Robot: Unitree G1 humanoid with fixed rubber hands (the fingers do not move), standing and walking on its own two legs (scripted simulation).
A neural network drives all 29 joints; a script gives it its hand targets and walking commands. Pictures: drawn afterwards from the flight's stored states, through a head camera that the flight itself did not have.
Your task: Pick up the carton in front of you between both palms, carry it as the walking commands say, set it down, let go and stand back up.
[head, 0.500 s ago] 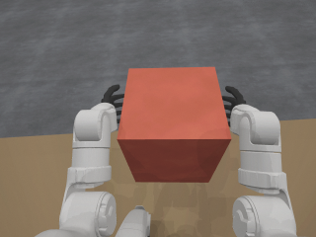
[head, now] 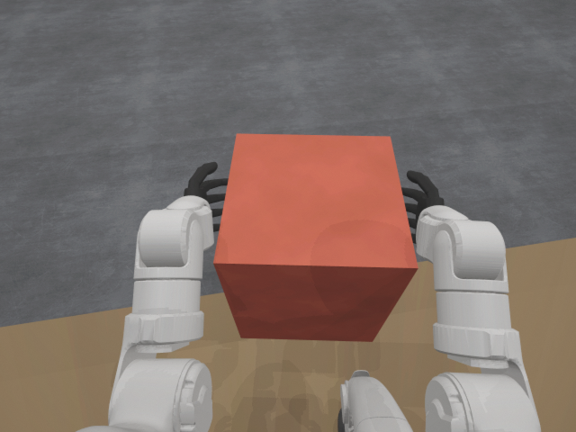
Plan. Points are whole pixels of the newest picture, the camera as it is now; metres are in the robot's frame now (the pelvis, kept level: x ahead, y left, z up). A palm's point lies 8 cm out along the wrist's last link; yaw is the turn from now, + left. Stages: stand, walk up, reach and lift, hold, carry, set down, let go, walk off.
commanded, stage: carry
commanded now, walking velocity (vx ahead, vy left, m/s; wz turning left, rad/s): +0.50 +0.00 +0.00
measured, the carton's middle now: (309, 245) +0.36 -0.02 +0.01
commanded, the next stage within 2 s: none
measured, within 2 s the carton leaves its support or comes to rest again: neither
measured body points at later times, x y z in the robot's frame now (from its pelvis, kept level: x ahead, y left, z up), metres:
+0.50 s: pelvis +0.30 -0.04 -0.03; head +0.34 -0.05 +0.42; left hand +0.66 +0.14 +0.07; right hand +0.68 -0.16 +0.07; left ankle +0.37 +0.13 -0.70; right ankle +0.27 -0.08 -0.76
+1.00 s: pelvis +0.60 +0.02 -0.06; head +0.65 +0.04 +0.39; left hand +0.98 +0.16 +0.01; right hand +0.96 -0.14 +0.02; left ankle +0.60 +0.07 -0.79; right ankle +0.64 -0.13 -0.71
